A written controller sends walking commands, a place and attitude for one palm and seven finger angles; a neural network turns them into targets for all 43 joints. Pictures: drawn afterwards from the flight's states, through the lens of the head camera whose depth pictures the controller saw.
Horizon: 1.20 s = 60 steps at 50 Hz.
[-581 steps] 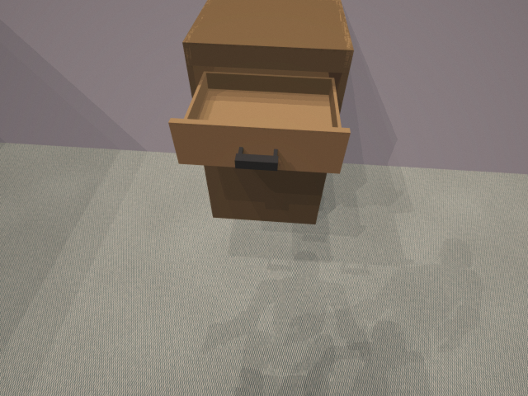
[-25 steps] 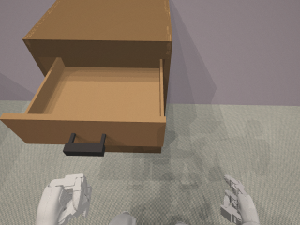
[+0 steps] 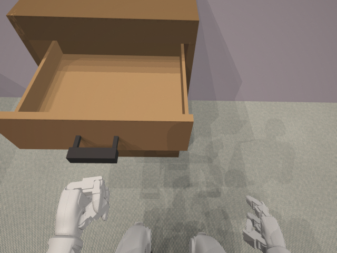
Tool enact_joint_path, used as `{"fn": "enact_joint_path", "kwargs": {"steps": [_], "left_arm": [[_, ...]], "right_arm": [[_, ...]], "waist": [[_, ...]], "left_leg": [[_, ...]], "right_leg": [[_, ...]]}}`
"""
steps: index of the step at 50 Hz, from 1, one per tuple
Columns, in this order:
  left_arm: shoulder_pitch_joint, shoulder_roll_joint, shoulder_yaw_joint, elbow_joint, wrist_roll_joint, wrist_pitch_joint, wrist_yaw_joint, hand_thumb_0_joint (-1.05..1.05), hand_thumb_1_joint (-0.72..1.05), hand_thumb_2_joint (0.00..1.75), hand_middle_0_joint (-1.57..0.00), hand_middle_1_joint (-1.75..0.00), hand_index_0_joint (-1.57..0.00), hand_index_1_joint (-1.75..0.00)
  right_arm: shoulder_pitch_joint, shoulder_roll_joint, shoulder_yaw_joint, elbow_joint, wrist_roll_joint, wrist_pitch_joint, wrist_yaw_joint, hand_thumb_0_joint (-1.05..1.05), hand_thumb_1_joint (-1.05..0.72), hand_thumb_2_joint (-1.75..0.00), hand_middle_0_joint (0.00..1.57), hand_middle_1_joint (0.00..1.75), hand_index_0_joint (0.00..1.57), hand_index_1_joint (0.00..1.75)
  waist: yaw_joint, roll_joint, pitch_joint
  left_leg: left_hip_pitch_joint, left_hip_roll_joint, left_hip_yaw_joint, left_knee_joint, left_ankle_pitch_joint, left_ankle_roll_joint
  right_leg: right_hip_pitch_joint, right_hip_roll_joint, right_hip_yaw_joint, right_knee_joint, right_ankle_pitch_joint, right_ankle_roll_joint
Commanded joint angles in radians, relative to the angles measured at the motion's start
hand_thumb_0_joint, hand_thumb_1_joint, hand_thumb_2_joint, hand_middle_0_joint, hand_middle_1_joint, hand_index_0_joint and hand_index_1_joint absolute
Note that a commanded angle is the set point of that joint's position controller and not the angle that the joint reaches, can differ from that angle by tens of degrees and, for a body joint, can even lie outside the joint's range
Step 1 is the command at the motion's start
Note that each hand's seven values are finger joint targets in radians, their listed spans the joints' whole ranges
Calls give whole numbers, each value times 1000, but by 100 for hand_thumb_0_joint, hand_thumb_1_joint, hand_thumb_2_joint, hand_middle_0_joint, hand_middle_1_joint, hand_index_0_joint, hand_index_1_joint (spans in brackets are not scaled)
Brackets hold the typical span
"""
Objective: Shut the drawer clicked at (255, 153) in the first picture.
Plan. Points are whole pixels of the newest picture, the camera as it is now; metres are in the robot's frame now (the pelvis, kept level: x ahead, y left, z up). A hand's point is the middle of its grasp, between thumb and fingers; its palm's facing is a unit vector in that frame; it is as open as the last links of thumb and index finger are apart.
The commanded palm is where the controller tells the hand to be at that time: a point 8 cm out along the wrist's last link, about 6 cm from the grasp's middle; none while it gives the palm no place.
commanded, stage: bring the fist close to the handle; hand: left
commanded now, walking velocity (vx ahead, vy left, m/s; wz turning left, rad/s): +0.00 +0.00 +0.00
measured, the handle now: (95, 147) +0.35 +0.19 +0.03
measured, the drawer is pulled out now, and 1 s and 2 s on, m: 0.28 0.27 0.16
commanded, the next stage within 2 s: push the drawer shut in 0.52 s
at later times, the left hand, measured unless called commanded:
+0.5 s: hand (111, 200) +0.23 +0.13 +0.02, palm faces +0.00 -1.00 +0.00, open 3.3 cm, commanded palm +0.21 +0.19 +0.03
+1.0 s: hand (113, 179) +0.27 +0.14 +0.04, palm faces +0.02 -1.00 -0.04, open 3.2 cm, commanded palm +0.25 +0.19 +0.03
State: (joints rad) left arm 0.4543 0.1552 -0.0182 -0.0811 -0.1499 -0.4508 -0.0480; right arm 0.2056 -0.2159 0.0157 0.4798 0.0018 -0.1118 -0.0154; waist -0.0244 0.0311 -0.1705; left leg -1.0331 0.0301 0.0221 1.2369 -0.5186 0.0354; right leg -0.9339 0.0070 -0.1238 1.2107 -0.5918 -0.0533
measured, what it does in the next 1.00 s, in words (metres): stands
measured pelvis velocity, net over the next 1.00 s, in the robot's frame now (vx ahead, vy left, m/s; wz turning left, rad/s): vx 0.00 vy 0.00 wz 0.00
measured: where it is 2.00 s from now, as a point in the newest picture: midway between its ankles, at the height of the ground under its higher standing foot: outside the picture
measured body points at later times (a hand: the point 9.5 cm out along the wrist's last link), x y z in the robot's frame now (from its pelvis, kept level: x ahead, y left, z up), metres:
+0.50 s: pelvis +0.00 +0.01 -0.01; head +0.09 +0.02 +0.44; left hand +0.22 +0.19 +0.03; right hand +0.19 -0.21 -0.09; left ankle +0.04 +0.10 -0.63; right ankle +0.00 -0.09 -0.63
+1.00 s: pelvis +0.00 +0.00 -0.01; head +0.09 +0.01 +0.43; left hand +0.27 +0.19 +0.04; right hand +0.18 -0.23 -0.10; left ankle +0.04 +0.10 -0.63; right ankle +0.00 -0.09 -0.63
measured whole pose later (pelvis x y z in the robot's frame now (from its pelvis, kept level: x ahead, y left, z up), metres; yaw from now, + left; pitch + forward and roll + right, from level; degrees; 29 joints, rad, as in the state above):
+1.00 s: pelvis +0.00 +0.00 -0.01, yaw +0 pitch +20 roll -2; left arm 0.24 0.18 -0.01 0.03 -0.12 -0.45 0.01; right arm 0.20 -0.23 0.03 0.49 -0.01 -0.05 0.00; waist -0.03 0.03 -0.18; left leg -1.09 0.03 0.02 1.27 -0.53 0.03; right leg -0.99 0.01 -0.13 1.24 -0.61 -0.06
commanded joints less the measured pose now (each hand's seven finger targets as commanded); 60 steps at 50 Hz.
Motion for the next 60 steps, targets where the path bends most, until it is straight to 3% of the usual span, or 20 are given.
{"fn": "enact_joint_path", "kwargs": {"steps": [1, 5, 9, 12, 14, 17, 19, 23, 25, 26, 28, 31, 34, 38, 44, 47, 50, 52, 54, 60], "left_arm": [[-17, 42, 36, -174, -3, -83, 18, 0, 90, 90, -140, -160, -140, -160], [-96, 33, 1, -116, 11, -76, 0, 0, 90, 90, -140, -160, -140, -160], [-104, 83, 42, -198, 8, -88, 7, 0, 90, 90, -140, -160, -140, -160], [-46, 53, 16, -272, 0, -89, 33, 0, 90, 90, -140, -160, -140, -160], [-14, 55, 26, -233, 7, -74, 50, 0, 90, 90, -140, -160, -140, -160], [-22, -7, -46, -167, 32, -47, 54, 0, 90, 90, -140, -160, -140, -160], [-43, 0, -47, -121, 49, -35, 55, 0, 90, 90, -140, -160, -140, -160], [-71, 37, -16, -190, 46, -58, 52, 0, 90, 90, -140, -160, -140, -160], [-80, 66, 8, -264, 44, -86, 68, 0, 90, 90, -140, -160, -140, -160], [-60, 46, -12, -280, 43, -96, 73, 0, 90, 90, -140, -160, -140, -160], [-18, 43, -4, -285, 35, -110, 86, 0, 90, 90, -140, -160, -140, -160], [13, 17, -29, -210, 43, -90, 80, 0, 90, 90, -140, -160, -140, -160], [-60, 20, -41, -125, 58, -57, 57, 0, 90, 90, -140, -160, -140, -160], [-166, 30, -38, -171, 48, -66, 40, 0, 90, 90, -140, -160, -140, -160], [-277, 110, 72, -158, 35, -85, 85, 0, 90, 90, -140, -160, -140, -160], [-272, 67, 45, -83, 25, -58, 74, 0, 90, 90, -140, -160, -140, -160], [-253, 60, 37, -17, 14, -12, 35, 0, 90, 90, -140, -160, -140, -160], [-328, 88, 55, -21, 1, -5, 23, 0, 90, 90, -140, -160, -140, -160], [-398, 104, 70, -4, 3, -15, 26, 0, 90, 90, -140, -160, -140, -160], [-582, 102, 67, 35, 6, -76, 32, 0, 90, 90, -140, -160, -140, -160]], "right_arm": [[-47, -130, -57, -149, 1, -45, 0, 0, -90, -90, 20, 30, 20, 30], [-43, -143, -52, -142, -2, -36, 3, 0, -90, -90, 20, 30, 20, 30], [-41, -145, -57, -156, -2, -31, 1, 0, -90, -90, 20, 30, 20, 30], [-35, -131, -57, -166, 0, -29, 9, 0, -90, -90, 20, 30, 20, 30], [-32, -131, -59, -158, -1, -18, 11, 0, -90, -90, 20, 30, 20, 30], [-36, -133, -53, -166, -1, -2, 17, 0, -90, -90, 20, 30, 20, 30], [-36, -140, -52, -164, -1, 5, 13, 0, -90, -90, 20, 30, 20, 30], [-31, -139, -55, -182, -2, 7, 7, 0, -90, -90, 20, 30, 20, 30], [-30, -130, -55, -181, -6, 5, 5, 0, -90, -90, 20, 30, 20, 30], [-29, -123, -52, -183, -7, 3, 8, 0, -90, -90, 20, 30, 20, 30], [-31, -117, -52, -177, -7, 2, 14, 0, -90, -90, 20, 30, 20, 30], [-29, -120, -52, -168, -7, 13, 22, 0, -90, -90, 20, 30, 20, 30], [-30, -136, -49, -161, -3, 22, 17, 0, -90, -90, 20, 30, 20, 30], [-31, -140, -51, -167, -3, 15, 6, 0, -90, -90, 20, 30, 20, 30], [-21, -137, -48, -134, -10, 12, -2, 0, -90, -90, 20, 30, 20, 30], [-22, -139, -47, -127, -7, 18, 8, 0, -90, -90, 20, 30, 20, 30], [-19, -150, -50, -129, 4, 29, 10, 0, -90, -90, 20, 30, 20, 30], [-18, -155, -49, -122, 8, 32, 2, 0, -90, -90, 20, 30, 20, 30], [-18, -159, -47, -104, 5, 31, -6, 0, -90, -90, 20, 30, 20, 30], [-18, -159, -50, -61, -1, 14, -7, 0, -90, -90, 20, 30, 20, 30]], "waist": [[-2, -23, -225], [-21, -12, -201], [9, 39, -287], [23, 69, -343], [13, 23, -312], [-18, -15, -207], [-29, -58, -171], [-6, -28, -245], [14, 29, -302], [15, 53, -315], [23, 68, -309], [-2, 14, -260], [-36, -32, -173], [-27, -4, -239], [-4, 26, -305], [-10, 5, -305], [-20, -25, -289], [-33, -43, -266], [-45, -40, -227], [-53, 18, -260]], "left_leg": [[191, -16, -74, -158, 193, -5], [160, -16, -82, -138, 161, -3], [221, -13, -85, -150, 210, -6], [301, -9, -91, -165, 305, -14], [275, -6, -95, -165, 311, -13], [216, -7, -102, -171, 219, -12], [179, -8, -107, -168, 163, -8], [207, -11, -100, -165, 167, -10], [254, -12, -98, -163, 229, -14], [282, -11, -99, -163, 267, -16], [293, -10, -95, -162, 304, -21], [243, -10, -93, -153, 280, -16], [171, -12, -93, -143, 189, -9], [198, -14, -97, -141, 173, -7], [215, -19, -79, -127, 240, -8], [209, -21, -71, -134, 242, -7], [197, -20, -59, -142, 248, -3], [173, -21, -58, -137, 220, 0], [159, -18, -62, -132, 197, 2], [187, -18, -67, -121, 187, 2]], "right_leg": [[83, 9, 86, -181, 214, 21], [33, 8, 86, -167, 181, 19], [53, 9, 80, -151, 211, 13], [72, 9, 67, -143, 277, 12], [72, 13, 61, -145, 285, 15], [27, 14, 52, -153, 219, 19], [9, 15, 55, -160, 174, 20], [31, 12, 65, -152, 176, 17], [46, 11, 68, -138, 215, 11], [43, 10, 65, -133, 239, 11], [48, 12, 63, -132, 266, 10], [51, 14, 63, -141, 273, 15], [22, 14, 70, -159, 217, 17], [21, 10, 74, -153, 192, 17], [70, 12, 91, -151, 255, 15], [95, 8, 94, -165, 281, 21], [130, 6, 102, -188, 319, 26], [139, 3, 118, -206, 299, 31], [103, 5, 116, -209, 259, 30], [52, 3, 115, -194, 220, 25]]}}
